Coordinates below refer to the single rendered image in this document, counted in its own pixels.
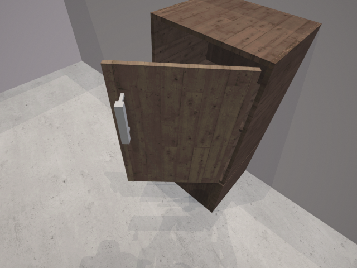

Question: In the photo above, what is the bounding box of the cupboard door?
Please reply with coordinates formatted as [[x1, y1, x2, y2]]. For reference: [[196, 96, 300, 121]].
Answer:
[[100, 60, 261, 183]]

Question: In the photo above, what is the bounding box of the handle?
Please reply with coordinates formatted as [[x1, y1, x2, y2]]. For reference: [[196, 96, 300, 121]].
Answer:
[[114, 93, 131, 144]]

